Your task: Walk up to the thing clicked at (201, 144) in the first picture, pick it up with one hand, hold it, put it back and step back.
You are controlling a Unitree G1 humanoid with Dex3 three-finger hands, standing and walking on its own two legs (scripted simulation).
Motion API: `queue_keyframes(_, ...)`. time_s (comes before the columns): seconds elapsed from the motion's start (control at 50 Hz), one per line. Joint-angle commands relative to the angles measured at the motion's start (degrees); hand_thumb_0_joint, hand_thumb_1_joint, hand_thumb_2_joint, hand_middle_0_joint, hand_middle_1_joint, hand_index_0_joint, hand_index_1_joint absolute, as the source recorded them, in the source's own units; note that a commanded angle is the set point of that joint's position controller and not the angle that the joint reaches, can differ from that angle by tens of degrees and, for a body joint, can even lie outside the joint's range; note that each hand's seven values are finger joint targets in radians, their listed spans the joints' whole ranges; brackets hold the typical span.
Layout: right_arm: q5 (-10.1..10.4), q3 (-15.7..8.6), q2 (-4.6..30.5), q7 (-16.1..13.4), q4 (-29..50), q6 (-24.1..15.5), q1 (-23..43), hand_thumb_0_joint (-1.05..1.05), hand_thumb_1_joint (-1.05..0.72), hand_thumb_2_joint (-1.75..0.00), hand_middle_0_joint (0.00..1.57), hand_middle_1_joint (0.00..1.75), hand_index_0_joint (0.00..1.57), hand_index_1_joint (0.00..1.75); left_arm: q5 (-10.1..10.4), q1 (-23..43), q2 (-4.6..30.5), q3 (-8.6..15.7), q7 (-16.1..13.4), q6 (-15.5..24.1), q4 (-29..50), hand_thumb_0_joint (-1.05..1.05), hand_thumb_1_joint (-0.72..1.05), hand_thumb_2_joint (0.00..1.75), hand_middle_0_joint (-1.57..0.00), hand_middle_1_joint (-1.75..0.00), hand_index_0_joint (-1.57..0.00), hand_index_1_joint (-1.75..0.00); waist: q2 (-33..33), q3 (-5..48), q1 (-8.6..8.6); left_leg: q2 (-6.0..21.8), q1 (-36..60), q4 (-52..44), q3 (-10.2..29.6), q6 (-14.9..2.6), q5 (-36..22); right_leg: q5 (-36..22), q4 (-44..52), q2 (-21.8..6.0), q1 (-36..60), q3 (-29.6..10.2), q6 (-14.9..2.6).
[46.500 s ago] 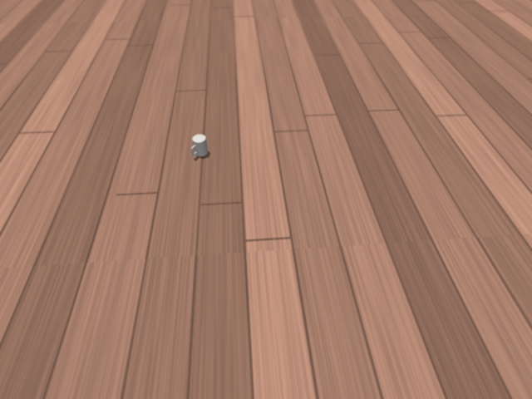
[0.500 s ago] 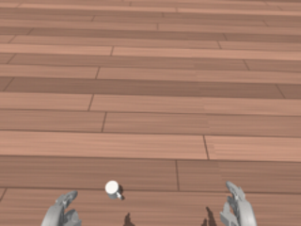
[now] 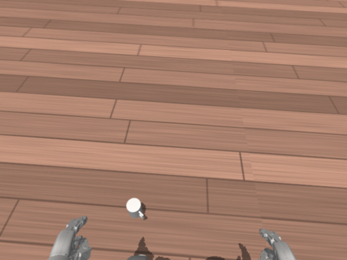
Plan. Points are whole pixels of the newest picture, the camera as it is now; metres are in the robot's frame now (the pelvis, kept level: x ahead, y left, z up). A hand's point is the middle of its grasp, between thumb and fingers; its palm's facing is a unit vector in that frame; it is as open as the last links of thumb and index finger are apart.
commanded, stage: stand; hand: left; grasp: from above
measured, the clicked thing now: (136, 210) +0.45 +0.20 -0.68
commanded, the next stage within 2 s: none
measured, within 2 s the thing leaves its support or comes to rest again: neither
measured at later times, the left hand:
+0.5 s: hand out of the picture +0.04 +0.23 -0.12, palm faces +0.05 -0.95 -0.32, open 7.4 cm
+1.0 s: hand out of the picture +0.06 +0.24 -0.12, palm faces +0.02 -0.94 -0.33, open 7.4 cm
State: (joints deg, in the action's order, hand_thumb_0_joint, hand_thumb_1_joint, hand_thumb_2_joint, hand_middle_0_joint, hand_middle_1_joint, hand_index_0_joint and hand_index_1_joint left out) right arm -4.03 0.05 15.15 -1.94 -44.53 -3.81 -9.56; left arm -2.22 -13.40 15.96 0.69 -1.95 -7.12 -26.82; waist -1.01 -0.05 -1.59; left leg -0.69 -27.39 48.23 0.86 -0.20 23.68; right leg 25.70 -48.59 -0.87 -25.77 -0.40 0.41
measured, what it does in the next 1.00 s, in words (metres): stands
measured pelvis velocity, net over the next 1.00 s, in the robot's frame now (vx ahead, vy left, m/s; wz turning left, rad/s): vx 0.00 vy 0.00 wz -0.01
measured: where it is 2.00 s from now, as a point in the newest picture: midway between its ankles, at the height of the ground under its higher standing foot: outside the picture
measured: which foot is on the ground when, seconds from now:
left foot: down 0.00-1.00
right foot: down 0.00-1.00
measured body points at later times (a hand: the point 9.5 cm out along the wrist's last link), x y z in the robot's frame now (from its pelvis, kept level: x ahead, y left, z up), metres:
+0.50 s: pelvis +0.01 +0.00 +0.04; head +0.01 +0.00 +0.49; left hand +0.04 +0.28 -0.10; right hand +0.07 -0.27 -0.10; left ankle +0.01 +0.12 -0.70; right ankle +0.00 -0.13 -0.70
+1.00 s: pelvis +0.00 +0.00 +0.05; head -0.01 +0.00 +0.50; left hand +0.06 +0.29 -0.09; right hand +0.06 -0.29 -0.09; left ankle +0.01 +0.12 -0.70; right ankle +0.00 -0.13 -0.70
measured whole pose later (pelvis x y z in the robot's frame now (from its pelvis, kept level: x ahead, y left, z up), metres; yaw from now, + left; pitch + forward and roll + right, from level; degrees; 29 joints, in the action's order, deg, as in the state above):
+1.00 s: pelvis +0.00 +0.00 +0.05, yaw +0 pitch -4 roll +0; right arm -1.5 -1.2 17.5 -1.0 -65.1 -0.3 -7.9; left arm -1.1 -7.1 17.3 2.0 -1.4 -0.1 -66.1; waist 0.1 -3.3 -0.4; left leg -0.3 -6.1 19.8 0.6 -0.1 9.8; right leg 11.1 -19.5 -0.7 -4.5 -0.6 0.9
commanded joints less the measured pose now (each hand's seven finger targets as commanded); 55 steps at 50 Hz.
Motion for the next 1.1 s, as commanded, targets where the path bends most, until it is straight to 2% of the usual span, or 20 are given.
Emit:
queue_keyframes(0.0,1.05,-4.68,8.71,0.73,1.66,-0.66,1.99,0.0,-0.9,-0.9,0.2,0.3,0.2,0.3,-0.28,3.45,8.23,4.49,-0.76,5.36,-4.71,0.0,0.9,0.9,-0.2,-0.3,-0.2,-0.3,0.68,6.29,-0.26,2.87,9.36,-12.32,5.12,-3.34,-14.86,-13.56,12.96,-3.6,6.89,-5.53,-3.0)
queue_keyframes(0.08,0.84,-4.81,9.55,0.51,-1.79,0.22,2.44,0.0,-0.9,-0.9,0.2,0.3,0.2,0.3,-0.24,3.97,7.38,4.39,-0.6,6.49,-12.9,0.0,0.9,0.9,-0.2,-0.3,-0.2,-0.3,4.88,2.94,-0.09,5.02,10.34,-20.43,8.21,-3.39,-10.17,-12.06,15.63,-2.17,9.14,-3.43,-1.88)
queue_keyframes(0.12,1.02,-4.82,9.91,0.44,-3.42,0.61,2.68,0.0,-0.9,-0.9,0.2,0.3,0.2,0.3,-0.23,3.64,7.15,4.25,-0.48,7.0,-16.74,0.0,0.9,0.9,-0.2,-0.3,-0.2,-0.3,4.42,1.81,-0.07,5.09,10.25,-22.71,8.4,-3.04,-8.88,-13.18,18.59,-2.66,12.29,-3.5,-1.88)
queue_keyframes(0.18,1.34,-4.73,10.03,0.06,-6.23,0.99,2.06,0.0,-0.9,-0.9,0.2,0.3,0.2,0.3,0.16,3.81,7.91,4.29,-0.41,7.64,-21.21,0.0,0.9,0.9,-0.2,-0.3,-0.2,-0.3,2.8,1.42,0.43,4.72,14.41,-23.85,6.99,-2.24,-14.11,-16.9,22.17,-3.6,14.27,-4.47,-1.94)
queue_keyframes(0.38,2.34,-4.45,10.54,-0.32,-13.06,2.04,1.42,0.0,-0.9,-0.9,0.2,0.3,0.2,0.3,0.53,4.63,9.58,3.8,-0.87,8.13,-31.2,0.0,0.9,0.9,-0.2,-0.3,-0.2,-0.3,0.4,-1.17,0.92,5.01,20.05,-28.13,5.56,-1.35,-18.78,-20.24,29.03,-4.86,18.11,-5.05,-1.36)
queue_keyframes(0.48,2.47,-4.16,10.72,-0.39,-14.91,2.33,1.96,0.0,-0.9,-0.9,0.2,0.3,0.2,0.3,0.52,5.18,10.2,3.75,-0.94,8.07,-33.69,0.0,0.9,0.9,-0.2,-0.3,-0.2,-0.3,0.56,-1.71,0.9,5.44,21.56,-29.6,5.43,-1.06,-19.57,-20.88,30.55,-4.97,18.48,-4.98,-1.17)
queue_keyframes(0.54,2.45,-3.99,11.18,-0.33,-15.73,2.46,1.77,0.0,-0.9,-0.9,0.2,0.3,0.2,0.3,0.62,6.01,10.52,3.72,-0.76,7.95,-34.4,0.0,0.9,0.9,-0.2,-0.3,-0.2,-0.3,1.67,-2.12,1.09,5.52,19.87,-30.95,5.53,-1.15,-16.59,-19.39,31.29,-4.82,19.82,-4.76,-1.2)
queue_keyframes(0.68,2.52,-3.9,11.97,-0.09,-16.27,2.46,3.15,0.0,-0.9,-0.9,0.2,0.3,0.2,0.3,0.59,6.64,11.04,3.58,-0.55,7.95,-35.4,0.0,0.9,0.9,-0.2,-0.3,-0.2,-0.3,1.72,-2.53,0.99,5.87,19.74,-31.97,5.7,-1.19,-14.68,-17.33,32.39,-4.89,19.12,-4.61,-1.14)
queue_keyframes(0.76,2.74,-3.57,12.09,0.06,-16.68,2.23,3.34,0.0,-0.9,-0.9,0.2,0.3,0.2,0.3,0.74,7.55,11.37,3.43,-0.4,8.2,-35.65,0.0,0.9,0.9,-0.2,-0.3,-0.2,-0.3,1.5,-2.05,1.17,6.11,20.68,-31.75,5.6,-1.08,-17.99,-19.66,32.72,-5.23,19.71,-5.0,-1.08)
queue_keyframes(0.92,2.81,-3.43,13.17,0.31,-16.88,2.25,4.09,0.0,-0.9,-0.9,0.2,0.3,0.2,0.3,0.84,8.54,12.33,3.32,-0.03,8.25,-36.07,0.0,0.9,0.9,-0.2,-0.3,-0.2,-0.3,0.75,-1.95,1.25,6.39,19.68,-32.71,5.78,-1.26,-14.96,-16.52,33.39,-5.19,19.88,-4.96,-1.23)
queue_keyframes(0.98,2.84,-3.33,13.67,0.26,-17.14,2.22,4.24,0.0,-0.9,-0.9,0.2,0.3,0.2,0.3,0.98,8.44,12.36,3.19,0.08,8.25,-36.1,0.0,0.9,0.9,-0.2,-0.3,-0.2,-0.3,2.25,-1.34,1.31,6.69,20.05,-32.58,5.8,-1.42,-15.23,-17.76,33.44,-5.41,19.91,-5.18,-1.36)
queue_keyframes(1.04,2.93,-3.09,13.57,0.33,-17.19,2.02,4.52,0.0,-0.9,-0.9,0.2,0.3,0.2,0.3,1.01,8.5,12.34,3.05,0.14,8.46,-36.25,0.0,0.9,0.9,-0.2,-0.3,-0.2,-0.3,1.53,-0.57,1.26,6.83,21.19,-32.17,5.7,-1.37,-18.56,-19.91,33.06,-5.58,20.38,-5.07,-1.25)
queue_keyframes(1.08,2.81,-3.09,13.87,0.33,-17.59,2.04,3.82,0.0,-0.9,-0.9,0.2,0.3,0.2,0.3,1.07,9.01,12.82,3.15,0.19,8.38,-36.26,0.0,0.9,0.9,-0.2,-0.3,-0.2,-0.3,1.35,-0.7,1.53,6.75,20.21,-32.63,5.59,-1.46,-16.78,-19.46,33.36,-5.56,20.81,-5.13,-1.38)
